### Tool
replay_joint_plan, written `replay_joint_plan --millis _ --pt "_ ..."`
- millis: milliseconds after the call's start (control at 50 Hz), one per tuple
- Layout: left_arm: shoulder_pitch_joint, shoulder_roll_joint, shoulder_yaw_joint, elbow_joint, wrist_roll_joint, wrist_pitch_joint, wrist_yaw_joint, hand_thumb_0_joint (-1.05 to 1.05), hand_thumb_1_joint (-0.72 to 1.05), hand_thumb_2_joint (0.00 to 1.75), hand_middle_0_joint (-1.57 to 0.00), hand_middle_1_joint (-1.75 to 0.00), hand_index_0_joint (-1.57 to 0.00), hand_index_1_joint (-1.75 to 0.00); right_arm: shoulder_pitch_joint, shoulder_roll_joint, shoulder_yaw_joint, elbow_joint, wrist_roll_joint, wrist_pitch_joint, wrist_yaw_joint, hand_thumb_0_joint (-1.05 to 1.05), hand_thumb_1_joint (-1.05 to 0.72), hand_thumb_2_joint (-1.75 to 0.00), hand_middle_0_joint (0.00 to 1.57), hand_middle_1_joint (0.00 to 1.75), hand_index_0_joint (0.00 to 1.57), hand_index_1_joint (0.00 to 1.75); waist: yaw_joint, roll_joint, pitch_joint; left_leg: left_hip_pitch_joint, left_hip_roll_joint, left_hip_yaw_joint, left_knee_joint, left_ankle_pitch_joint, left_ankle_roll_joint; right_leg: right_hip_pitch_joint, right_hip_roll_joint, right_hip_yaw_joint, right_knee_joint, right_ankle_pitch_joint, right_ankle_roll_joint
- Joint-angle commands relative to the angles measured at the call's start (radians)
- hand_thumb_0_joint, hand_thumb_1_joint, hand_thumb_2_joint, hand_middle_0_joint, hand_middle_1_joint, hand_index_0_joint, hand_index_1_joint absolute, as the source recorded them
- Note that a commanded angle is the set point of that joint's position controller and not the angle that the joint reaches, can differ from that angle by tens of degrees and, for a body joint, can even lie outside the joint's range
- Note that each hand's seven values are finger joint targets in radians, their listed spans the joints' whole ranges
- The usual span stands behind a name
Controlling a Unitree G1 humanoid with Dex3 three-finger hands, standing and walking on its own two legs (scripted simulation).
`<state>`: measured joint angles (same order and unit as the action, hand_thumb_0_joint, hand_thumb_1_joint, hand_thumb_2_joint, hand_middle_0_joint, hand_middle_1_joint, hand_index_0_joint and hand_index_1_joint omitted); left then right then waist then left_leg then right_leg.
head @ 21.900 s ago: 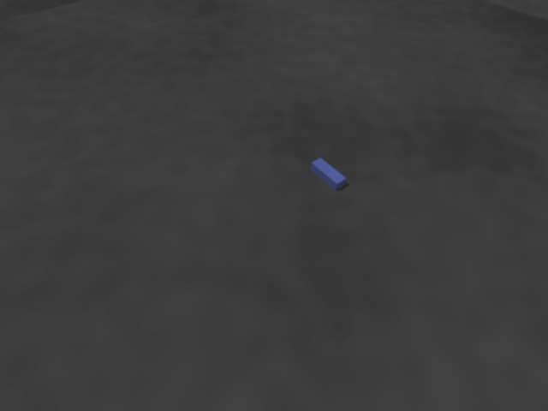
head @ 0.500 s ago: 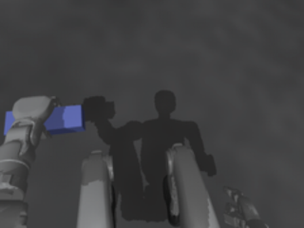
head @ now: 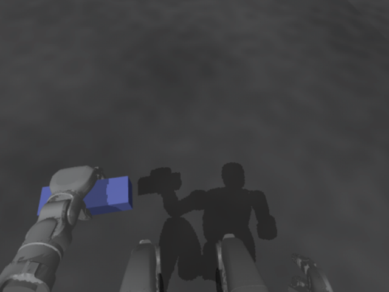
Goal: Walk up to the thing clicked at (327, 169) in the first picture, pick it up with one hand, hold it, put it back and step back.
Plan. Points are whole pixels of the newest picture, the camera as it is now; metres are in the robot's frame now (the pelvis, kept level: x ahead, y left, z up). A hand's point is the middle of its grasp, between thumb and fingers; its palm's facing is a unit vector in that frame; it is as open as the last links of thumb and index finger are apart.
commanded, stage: lift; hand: left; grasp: from above
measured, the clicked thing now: (88, 198) +0.34 +0.24 -0.11
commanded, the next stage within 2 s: hold in 0.50 s
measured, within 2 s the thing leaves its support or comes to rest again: neither
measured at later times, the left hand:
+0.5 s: hand (76, 177) +0.35 +0.22 +0.01, palm faces -0.46 -0.07 -0.89, open 9.5 cm
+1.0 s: hand (69, 159) +0.36 +0.22 +0.06, palm faces -0.46 -0.05 -0.88, open 9.5 cm
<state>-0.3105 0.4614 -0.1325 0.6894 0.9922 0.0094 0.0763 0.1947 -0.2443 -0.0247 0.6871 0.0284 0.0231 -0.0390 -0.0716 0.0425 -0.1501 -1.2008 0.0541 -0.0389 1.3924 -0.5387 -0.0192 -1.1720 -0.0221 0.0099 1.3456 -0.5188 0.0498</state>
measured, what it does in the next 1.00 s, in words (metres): rises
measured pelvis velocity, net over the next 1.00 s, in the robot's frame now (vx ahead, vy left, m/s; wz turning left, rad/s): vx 0.06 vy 0.00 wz -0.01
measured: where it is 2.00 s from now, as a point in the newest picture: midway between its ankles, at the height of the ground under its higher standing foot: outside the picture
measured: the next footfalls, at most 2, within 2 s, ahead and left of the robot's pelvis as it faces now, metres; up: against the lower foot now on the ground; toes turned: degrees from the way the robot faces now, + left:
none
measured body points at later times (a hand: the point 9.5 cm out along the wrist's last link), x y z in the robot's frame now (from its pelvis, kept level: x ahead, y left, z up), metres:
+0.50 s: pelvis +0.04 +0.00 +0.10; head +0.09 -0.01 +0.54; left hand +0.37 +0.22 +0.06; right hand +0.13 -0.27 -0.03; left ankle +0.06 +0.13 -0.60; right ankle +0.07 -0.15 -0.60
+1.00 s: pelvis +0.06 +0.00 +0.12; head +0.09 -0.01 +0.57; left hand +0.38 +0.22 +0.11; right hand +0.17 -0.27 +0.00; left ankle +0.06 +0.13 -0.60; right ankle +0.07 -0.15 -0.60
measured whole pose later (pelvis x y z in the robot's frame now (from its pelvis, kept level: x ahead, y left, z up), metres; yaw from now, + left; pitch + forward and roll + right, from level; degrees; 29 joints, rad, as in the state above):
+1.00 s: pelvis +0.06 +0.00 +0.12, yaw -1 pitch +6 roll +0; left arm -0.30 0.37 -0.21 0.79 1.01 0.03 0.08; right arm 0.24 -0.25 -0.05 0.71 0.04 0.04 -0.03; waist -0.03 0.03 -0.05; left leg -0.44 0.04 0.03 0.67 -0.33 -0.02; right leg -0.44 -0.04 0.03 0.66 -0.32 0.05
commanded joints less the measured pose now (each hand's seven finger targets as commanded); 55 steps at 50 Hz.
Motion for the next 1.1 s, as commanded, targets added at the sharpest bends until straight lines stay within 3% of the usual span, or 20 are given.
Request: replay_joint_plan --millis 0,80,100,140,220,340,460,480,520,560,600,700,940,1080 --pt "-0.297 0.190 0.087 -0.157 0.011 -0.007 0.064 0.00 0.72 0.73 -1.06 -0.63 -1.07 -0.62 0.040 -0.153 -0.058 -0.076 0.000 -0.044 -0.017 0.00 -0.90 -0.90 0.20 0.30 0.20 0.30 -0.002 0.054 -0.354 0.401 -0.035 -0.002 -0.329 0.087 0.022 0.266 0.042 -0.034 -0.290 0.094 -0.061" --pt "-0.338 0.177 0.068 -0.132 0.024 -0.007 0.086 0.00 0.72 0.79 -1.08 -0.63 -1.07 -0.63 0.058 -0.150 -0.056 -0.057 -0.004 -0.050 -0.019 0.00 -0.90 -0.90 0.20 0.30 0.20 0.30 0.000 0.058 -0.339 0.479 -0.043 0.018 -0.388 0.184 0.020 0.360 0.049 -0.032 -0.362 0.179 -0.059" --pt "-0.339 0.184 0.080 -0.117 0.024 -0.007 0.095 0.00 0.71 0.80 -1.07 -0.63 -1.07 -0.64 0.057 -0.153 -0.059 -0.056 -0.005 -0.051 -0.019 0.00 -0.90 -0.90 0.20 0.30 0.20 0.30 0.003 0.052 -0.332 0.505 -0.044 0.019 -0.411 0.180 0.020 0.372 0.050 -0.034 -0.385 0.177 -0.057" --pt "-0.328 0.145 0.048 -0.088 0.030 -0.001 0.105 0.00 0.71 0.79 -1.08 -0.61 -1.07 -0.62 0.069 -0.145 -0.054 -0.049 -0.004 -0.050 -0.016 0.00 -0.90 -0.90 0.20 0.30 0.20 0.30 0.001 0.039 -0.304 0.524 -0.051 0.027 -0.440 0.210 0.021 0.410 0.047 -0.029 -0.426 0.204 -0.058" --pt "-0.325 0.168 0.067 -0.070 0.023 0.008 0.119 0.00 0.70 0.83 -1.09 -0.60 -1.07 -0.63 0.062 -0.147 -0.057 -0.055 -0.004 -0.048 -0.011 0.00 -0.90 -0.90 0.20 0.30 0.20 0.30 0.015 0.019 -0.268 0.576 -0.059 0.036 -0.505 0.225 0.023 0.496 0.044 -0.017 -0.507 0.218 -0.051" --pt "-0.308 0.132 0.042 -0.052 0.027 0.019 0.124 0.00 0.64 0.78 -1.05 -0.57 -1.03 -0.59 0.062 -0.145 -0.062 -0.057 -0.002 -0.042 -0.006 0.00 -0.90 -0.90 0.20 0.30 0.20 0.30 0.023 0.023 -0.259 0.694 -0.058 0.035 -0.591 0.284 0.014 0.564 0.043 -0.020 -0.579 0.265 -0.052" --pt "-0.329 0.121 0.029 -0.054 0.014 0.015 0.109 0.00 0.62 0.78 -1.03 -0.56 -1.01 -0.58 0.058 -0.141 -0.064 -0.056 -0.002 -0.040 -0.009 0.00 -0.90 -0.90 0.20 0.30 0.20 0.30 0.017 0.004 -0.242 0.759 -0.062 0.045 -0.647 0.352 0.016 0.652 0.040 -0.010 -0.643 0.335 -0.044" --pt "-0.322 0.148 0.049 -0.058 0.016 0.015 0.112 0.00 0.62 0.77 -1.04 -0.56 -1.02 -0.58 0.059 -0.150 -0.068 -0.059 -0.001 -0.038 -0.010 0.00 -0.90 -0.90 0.20 0.30 0.20 0.30 0.026 0.003 -0.250 0.785 -0.062 0.050 -0.658 0.364 0.016 0.667 0.039 -0.013 -0.655 0.345 -0.045" --pt "-0.336 0.099 0.014 -0.057 0.015 0.017 0.108 0.00 0.62 0.78 -1.03 -0.58 -1.02 -0.60 0.058 -0.146 -0.065 -0.057 0.000 -0.035 -0.007 0.00 -0.90 -0.90 0.20 0.30 0.20 0.30 0.015 -0.005 -0.239 0.809 -0.059 0.045 -0.676 0.390 0.013 0.667 0.040 -0.017 -0.664 0.364 -0.047" --pt "-0.332 0.139 0.043 -0.053 0.018 0.017 0.107 0.00 0.62 0.77 -1.02 -0.59 -1.02 -0.60 0.061 -0.151 -0.070 -0.051 -0.001 -0.034 -0.009 0.00 -0.89 -0.90 0.20 0.30 0.20 0.30 0.025 0.007 -0.239 0.828 -0.059 0.048 -0.691 0.412 0.012 0.689 0.042 -0.018 -0.679 0.379 -0.048" --pt "-0.343 0.107 0.019 -0.061 0.014 0.012 0.102 0.00 0.65 0.76 -1.03 -0.59 -1.03 -0.59 0.051 -0.148 -0.069 -0.063 0.001 -0.032 -0.006 0.00 -0.90 -0.90 0.20 0.30 0.20 0.30 0.021 0.000 -0.205 0.832 -0.059 0.050 -0.715 0.400 0.011 0.695 0.042 -0.021 -0.694 0.369 -0.049" --pt "-0.348 0.142 0.031 -0.068 0.025 0.009 0.082 0.00 0.69 0.78 -1.07 -0.58 -1.06 -0.59 0.034 -0.157 -0.074 -0.069 0.005 -0.028 -0.006 0.00 -0.89 -0.90 0.20 0.30 0.20 0.30 0.032 0.004 -0.209 0.879 -0.066 0.062 -0.750 0.408 0.013 0.745 0.041 -0.013 -0.737 0.378 -0.047" --pt "-0.336 0.121 0.018 -0.117 0.023 0.012 0.039 0.00 0.70 0.78 -1.09 -0.58 -1.08 -0.58 0.028 -0.156 -0.077 -0.090 0.009 -0.014 0.001 0.00 -0.89 -0.90 0.20 0.30 0.20 0.30 0.039 -0.009 -0.204 0.950 -0.062 0.068 -0.796 0.530 0.012 0.816 0.047 -0.018 -0.769 0.483 -0.048" --pt "-0.318 0.121 0.019 -0.143 0.023 0.010 0.019 0.00 0.71 0.77 -1.08 -0.58 -1.08 -0.58 0.012 -0.154 -0.077 -0.105 0.010 -0.005 0.003 0.00 -0.89 -0.90 0.20 0.30 0.20 0.30 0.045 -0.007 -0.184 0.974 -0.062 0.072 -0.823 0.541 0.014 0.844 0.047 -0.018 -0.793 0.491 -0.048"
